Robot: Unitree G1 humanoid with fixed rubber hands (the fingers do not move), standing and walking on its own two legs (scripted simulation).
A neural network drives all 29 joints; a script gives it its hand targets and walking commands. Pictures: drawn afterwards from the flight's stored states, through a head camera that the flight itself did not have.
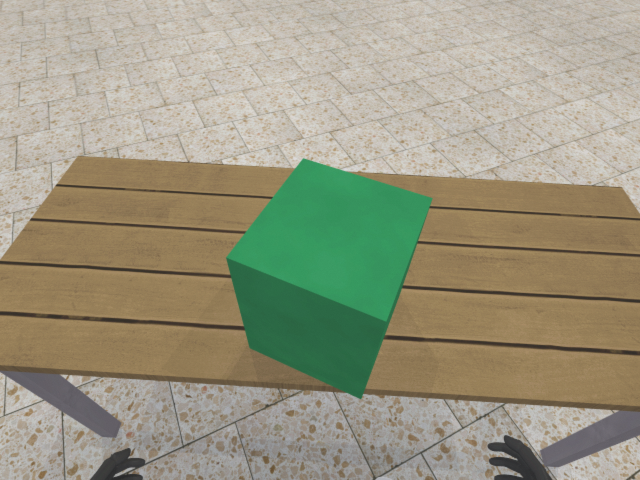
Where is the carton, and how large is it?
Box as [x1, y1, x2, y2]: [226, 158, 432, 398]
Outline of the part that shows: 303,158 226,258 249,347 360,398 400,292 432,198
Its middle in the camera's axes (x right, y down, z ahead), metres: +0.02 +0.07 +0.59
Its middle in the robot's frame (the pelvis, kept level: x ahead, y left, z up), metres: +0.42 -0.01 -0.03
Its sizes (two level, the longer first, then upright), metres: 0.210 0.200 0.250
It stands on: a table, 0.60 m high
